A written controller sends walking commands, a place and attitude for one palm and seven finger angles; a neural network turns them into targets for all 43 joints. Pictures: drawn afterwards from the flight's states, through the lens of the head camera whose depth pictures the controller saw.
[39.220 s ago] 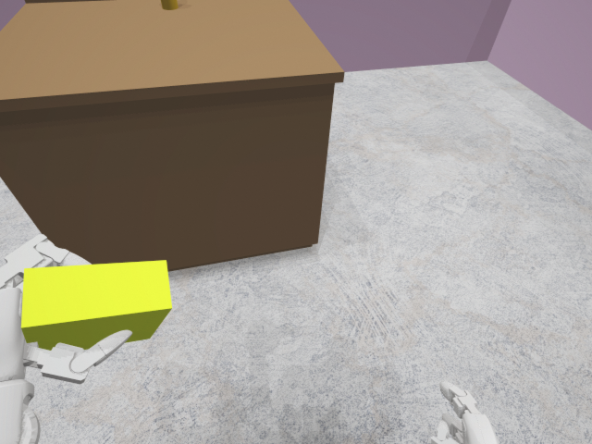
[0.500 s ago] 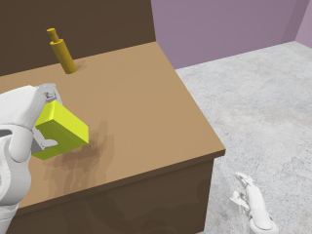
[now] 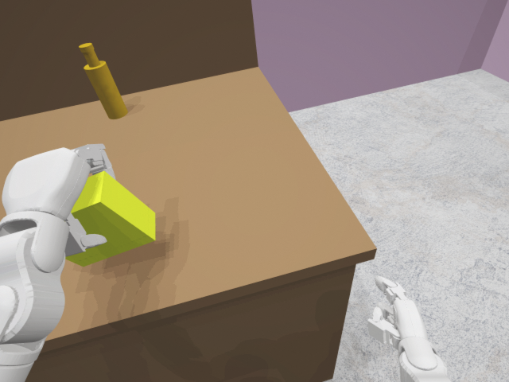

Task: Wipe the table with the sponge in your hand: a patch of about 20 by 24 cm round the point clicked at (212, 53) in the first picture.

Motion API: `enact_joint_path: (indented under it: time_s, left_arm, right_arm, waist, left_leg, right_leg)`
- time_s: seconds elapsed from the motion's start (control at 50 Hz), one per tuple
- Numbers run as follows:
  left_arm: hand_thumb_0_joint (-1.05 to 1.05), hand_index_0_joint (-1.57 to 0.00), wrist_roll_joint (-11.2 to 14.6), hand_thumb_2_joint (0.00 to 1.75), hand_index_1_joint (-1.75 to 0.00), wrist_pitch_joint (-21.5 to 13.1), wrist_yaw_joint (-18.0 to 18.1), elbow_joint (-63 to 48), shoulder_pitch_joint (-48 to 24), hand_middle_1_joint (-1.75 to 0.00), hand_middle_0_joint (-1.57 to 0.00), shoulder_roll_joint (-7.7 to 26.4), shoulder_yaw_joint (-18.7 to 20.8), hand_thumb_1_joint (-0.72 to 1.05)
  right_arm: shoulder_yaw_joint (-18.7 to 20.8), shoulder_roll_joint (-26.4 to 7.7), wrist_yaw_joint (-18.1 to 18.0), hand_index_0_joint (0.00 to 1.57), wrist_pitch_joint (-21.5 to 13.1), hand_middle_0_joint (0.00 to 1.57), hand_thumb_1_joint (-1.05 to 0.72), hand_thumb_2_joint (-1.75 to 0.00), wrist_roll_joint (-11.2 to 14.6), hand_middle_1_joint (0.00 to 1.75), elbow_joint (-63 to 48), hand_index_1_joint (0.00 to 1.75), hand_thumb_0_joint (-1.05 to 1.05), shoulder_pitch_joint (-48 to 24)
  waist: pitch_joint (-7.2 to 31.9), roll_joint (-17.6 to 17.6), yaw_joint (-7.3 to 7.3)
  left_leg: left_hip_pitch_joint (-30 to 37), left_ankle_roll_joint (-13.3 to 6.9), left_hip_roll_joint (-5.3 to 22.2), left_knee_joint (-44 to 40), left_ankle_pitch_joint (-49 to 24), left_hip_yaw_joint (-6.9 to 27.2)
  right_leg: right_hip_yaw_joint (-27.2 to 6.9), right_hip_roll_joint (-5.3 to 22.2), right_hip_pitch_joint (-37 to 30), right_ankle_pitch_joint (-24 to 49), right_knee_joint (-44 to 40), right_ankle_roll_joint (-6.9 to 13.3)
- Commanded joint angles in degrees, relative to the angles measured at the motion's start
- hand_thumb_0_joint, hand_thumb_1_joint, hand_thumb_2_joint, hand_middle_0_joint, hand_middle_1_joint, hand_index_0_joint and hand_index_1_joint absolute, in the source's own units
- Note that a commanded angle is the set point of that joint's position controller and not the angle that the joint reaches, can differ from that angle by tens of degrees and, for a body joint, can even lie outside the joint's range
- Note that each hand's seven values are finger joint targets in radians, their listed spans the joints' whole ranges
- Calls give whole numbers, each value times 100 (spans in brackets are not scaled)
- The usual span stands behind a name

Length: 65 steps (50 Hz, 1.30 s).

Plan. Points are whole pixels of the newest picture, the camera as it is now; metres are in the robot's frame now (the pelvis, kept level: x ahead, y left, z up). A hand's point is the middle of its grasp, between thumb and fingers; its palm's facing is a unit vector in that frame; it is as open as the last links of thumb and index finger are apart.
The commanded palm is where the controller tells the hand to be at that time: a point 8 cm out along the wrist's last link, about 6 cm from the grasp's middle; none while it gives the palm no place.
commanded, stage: move the sponge above the wiping area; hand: left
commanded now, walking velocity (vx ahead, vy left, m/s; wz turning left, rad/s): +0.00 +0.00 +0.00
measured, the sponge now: (102, 228) +0.25 +0.27 +0.16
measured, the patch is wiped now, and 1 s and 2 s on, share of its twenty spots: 0.05 0.05 0.05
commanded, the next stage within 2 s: none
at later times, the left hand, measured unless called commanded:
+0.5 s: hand (81, 207) +0.25 +0.29 +0.20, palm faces +0.18 -0.05 -0.98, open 9.7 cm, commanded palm +0.20 +0.28 +0.27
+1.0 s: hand (89, 212) +0.26 +0.29 +0.18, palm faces +0.11 -0.04 -0.99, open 9.7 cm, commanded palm +0.21 +0.28 +0.25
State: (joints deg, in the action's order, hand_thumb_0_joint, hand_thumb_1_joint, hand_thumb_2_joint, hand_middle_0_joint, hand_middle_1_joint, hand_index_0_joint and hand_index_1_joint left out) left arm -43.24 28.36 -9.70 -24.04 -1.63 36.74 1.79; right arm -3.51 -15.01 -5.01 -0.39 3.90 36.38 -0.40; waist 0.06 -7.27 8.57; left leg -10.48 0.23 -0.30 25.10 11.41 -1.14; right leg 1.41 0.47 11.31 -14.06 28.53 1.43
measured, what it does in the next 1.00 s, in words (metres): stands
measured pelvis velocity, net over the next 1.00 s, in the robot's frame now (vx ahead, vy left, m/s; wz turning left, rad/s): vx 0.00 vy -0.01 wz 0.01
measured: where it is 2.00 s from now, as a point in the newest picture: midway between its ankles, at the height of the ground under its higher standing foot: outside the picture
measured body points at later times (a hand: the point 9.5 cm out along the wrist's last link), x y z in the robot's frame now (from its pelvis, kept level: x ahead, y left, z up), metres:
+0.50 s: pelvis +0.00 +0.00 +0.00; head -0.01 -0.06 +0.45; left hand +0.24 +0.28 +0.25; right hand +0.27 -0.19 -0.07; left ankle +0.03 +0.12 -0.74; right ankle +0.02 -0.10 -0.74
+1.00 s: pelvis +0.00 -0.01 +0.00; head -0.01 -0.06 +0.45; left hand +0.25 +0.28 +0.23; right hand +0.26 -0.20 -0.08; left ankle +0.03 +0.12 -0.74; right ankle +0.02 -0.10 -0.74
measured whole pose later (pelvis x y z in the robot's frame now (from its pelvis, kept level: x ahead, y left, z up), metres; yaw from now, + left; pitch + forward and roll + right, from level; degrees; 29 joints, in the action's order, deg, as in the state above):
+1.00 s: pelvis +0.00 -0.01 +0.00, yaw +0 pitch -3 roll +1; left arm -46.5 24.7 -10.4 -12.7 -4.0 36.2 0.4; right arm -2.9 -15.5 -5.3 -0.9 3.6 38.0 0.8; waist 0.0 -7.3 7.4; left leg -11.1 0.7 0.2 25.8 11.5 -0.5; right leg 1.9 -0.1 11.6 -14.1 28.7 1.9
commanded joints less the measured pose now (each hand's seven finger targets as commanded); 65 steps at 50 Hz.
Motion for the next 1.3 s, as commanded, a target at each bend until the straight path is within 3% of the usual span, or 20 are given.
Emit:
enact_joint_path:
  time_s: [0.0,0.06,0.18,0.26,0.34,0.46,0.5,0.62,0.66,0.72,0.76,0.8,0.86,1.0,1.06,1.12,1.16,1.22,1.26,1.28]
  left_arm:
    - [0,-120,-267,130,-160,-59,328,-691,-1630,-160,-120,1463,993,10]
    - [0,-120,-267,130,-160,-12,334,-833,-1756,-160,-120,1452,986,10]
    - [0,-120,-336,130,-160,-53,328,-636,-1866,-160,-120,1335,758,10]
    - [0,-120,-438,130,-160,-10,318,-566,-1844,-160,-120,1612,1017,10]
    - [0,-120,-452,130,-160,-33,297,-379,-1754,-160,-120,1702,1035,10]
    - [0,-120,-395,130,-160,-56,217,-542,-1640,-160,-120,1532,965,10]
    - [0,-120,-408,130,-160,-113,190,-429,-1590,-160,-120,1378,761,10]
    - [0,-120,-564,130,-160,-180,201,101,-1973,-160,-120,1650,853,10]
    - [0,-120,-598,130,-160,-193,213,-148,-2188,-160,-120,1685,899,10]
    - [0,-120,-588,130,-160,-256,194,153,-2016,-160,-120,1725,914,10]
    - [0,-120,-539,130,-160,-281,177,52,-2158,-160,-120,1645,903,10]
    - [0,-120,-540,130,-160,-343,169,325,-2079,-160,-120,1500,739,10]
    - [0,-120,-543,130,-160,-383,169,92,-2058,-160,-120,1611,921,10]
    - [0,-120,-555,130,-160,-427,294,-56,-1783,-160,-120,1587,975,10]
    - [0,-120,-484,130,-160,-335,348,-134,-1754,-160,-120,1734,1206,10]
    - [0,-120,-517,130,-160,-297,341,-110,-1660,-160,-120,1593,1012,10]
    - [0,-120,-445,130,-160,-251,302,-362,-1729,-160,-120,1487,970,10]
    - [0,-120,-460,130,-160,-250,256,-222,-1513,-160,-120,1490,898,10]
    - [0,-120,-463,130,-160,-229,235,-502,-1666,-160,-120,1429,878,10]
    - [0,-120,-485,130,-160,-264,251,-458,-1788,-160,-120,1307,690,10]
  right_arm:
    - [138,-422,-4,20,-309,20,-90,-90,-9,30,-1042,30,0,-1273]
    - [69,-372,-7,20,-320,20,-90,-90,37,30,-1124,30,0,-1618]
    - [125,-419,-50,20,-344,20,-90,-90,-14,30,-1040,30,0,-1365]
    - [91,-417,-34,20,-346,20,-90,-90,7,30,-1044,30,0,-1574]
    - [154,-473,-37,20,-269,20,-90,-90,-41,30,-1004,30,0,-1266]
    - [99,-396,1,20,-346,20,-90,-90,29,30,-1100,30,0,-1637]
    - [164,-441,-19,20,-330,20,-90,-90,-5,30,-1033,30,0,-1294]
    - [193,-522,-90,20,-353,20,-90,-90,-26,30,-926,30,0,-1187]
    - [126,-450,-80,20,-404,20,-90,-90,5,30,-1004,30,0,-1565]
    - [190,-509,-80,20,-366,20,-90,-90,-37,30,-908,30,0,-1203]
    - [127,-432,-76,20,-422,20,-90,-90,8,30,-961,30,0,-1519]
    - [185,-484,-88,20,-409,20,-90,-90,-31,30,-873,30,0,-1179]
    - [151,-430,-61,20,-438,20,-90,-90,0,30,-955,30,0,-1475]
    - [204,-477,-6,20,-381,20,-90,-90,-55,30,-936,30,0,-1174]
    - [172,-439,-7,20,-393,20,-90,-90,-28,30,-973,30,0,-1481]
    - [229,-490,-3,20,-340,20,-90,-90,-40,30,-943,30,0,-1202]
    - [152,-401,-4,20,-397,20,-90,-90,9,30,-1027,30,0,-1582]
    - [233,-482,-31,20,-355,20,-90,-90,-39,30,-946,30,0,-1213]
    - [147,-406,-29,20,-394,20,-90,-90,14,30,-1040,30,0,-1588]
    - [194,-431,-41,20,-388,20,-90,-90,-29,30,-945,30,0,-1325]
  waist:
    - [1129,440,3]
    - [1161,150,62]
    - [1296,304,-3]
    - [1271,174,63]
    - [1304,437,11]
    - [1312,175,68]
    - [1288,359,-38]
    - [1111,515,-80]
    - [1224,112,15]
    - [1262,402,-46]
    - [1184,120,-26]
    - [1131,428,-107]
    - [1246,193,-17]
    - [1372,371,-31]
    - [1228,207,62]
    - [1259,409,1]
    - [1227,123,43]
    - [1219,448,-24]
    - [1192,190,22]
    - [1217,193,-60]
  left_leg:
    - [288,-106,-2,-350,-828,362]
    - [336,-108,-52,-374,-739,396]
    - [353,-132,-35,-368,-756,372]
    - [332,-125,-88,-337,-825,423]
    - [296,-141,-85,-247,-986,344]
    - [290,-139,-112,-226,-942,415]
    - [304,-149,-78,-221,-906,369]
    - [214,-161,-99,-229,-611,370]
    - [274,-148,-139,-241,-628,427]
    - [230,-158,-126,-204,-756,383]
    - [278,-149,-134,-222,-630,415]
    - [242,-154,-99,-210,-634,391]
    - [281,-151,-125,-195,-648,428]
    - [268,-142,-90,-180,-973,387]
    - [256,-132,-106,-178,-858,415]
    - [252,-145,-88,-201,-952,378]
    - [297,-136,-103,-244,-827,440]
    - [280,-153,-77,-223,-828,403]
    - [319,-146,-99,-271,-710,467]
    - [340,-149,-59,-275,-743,417]
  right_leg:
    - [-460,34,-268,546,-530,177]
    - [-647,-44,-261,425,-563,262]
    - [-468,20,-362,476,-533,216]
    - [-725,-62,-365,505,-551,303]
    - [-614,52,-423,762,-517,197]
    - [-729,-15,-402,684,-491,281]
    - [-536,65,-353,683,-503,177]
    - [-620,64,-204,320,-611,170]
    - [-824,-2,-276,291,-588,301]
    - [-612,72,-343,492,-566,187]
    - [-767,4,-244,309,-616,274]
    - [-595,69,-221,368,-617,188]
    - [-791,6,-278,376,-596,282]
    - [-592,64,-436,805,-483,205]
    - [-810,4,-357,626,-551,288]
    - [-580,60,-393,769,-504,189]
    - [-722,-14,-326,575,-538,272]
    - [-585,62,-334,672,-539,176]
    - [-747,-35,-265,456,-583,272]
    - [-540,36,-269,490,-540,214]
